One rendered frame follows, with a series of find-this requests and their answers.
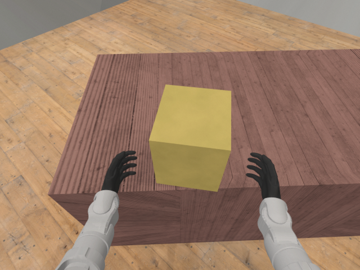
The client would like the carton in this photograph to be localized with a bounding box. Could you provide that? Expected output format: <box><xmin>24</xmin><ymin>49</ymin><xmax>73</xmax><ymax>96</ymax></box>
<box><xmin>149</xmin><ymin>84</ymin><xmax>231</xmax><ymax>192</ymax></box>

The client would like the left robot hand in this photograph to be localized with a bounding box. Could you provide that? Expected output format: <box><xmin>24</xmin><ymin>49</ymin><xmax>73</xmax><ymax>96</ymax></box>
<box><xmin>101</xmin><ymin>151</ymin><xmax>137</xmax><ymax>193</ymax></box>

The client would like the right robot hand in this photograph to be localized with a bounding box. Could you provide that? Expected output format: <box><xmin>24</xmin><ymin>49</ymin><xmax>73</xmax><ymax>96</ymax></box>
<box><xmin>246</xmin><ymin>152</ymin><xmax>281</xmax><ymax>199</ymax></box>

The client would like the right robot forearm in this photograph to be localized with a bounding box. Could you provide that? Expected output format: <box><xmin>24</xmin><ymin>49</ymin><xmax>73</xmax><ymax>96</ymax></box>
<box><xmin>258</xmin><ymin>197</ymin><xmax>321</xmax><ymax>270</ymax></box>

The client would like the left robot forearm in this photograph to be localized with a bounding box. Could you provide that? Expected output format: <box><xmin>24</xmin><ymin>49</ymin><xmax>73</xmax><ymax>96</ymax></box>
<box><xmin>55</xmin><ymin>190</ymin><xmax>119</xmax><ymax>270</ymax></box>

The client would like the pedestal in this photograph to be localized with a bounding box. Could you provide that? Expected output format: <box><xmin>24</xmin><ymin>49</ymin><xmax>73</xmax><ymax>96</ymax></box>
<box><xmin>48</xmin><ymin>49</ymin><xmax>360</xmax><ymax>246</ymax></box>

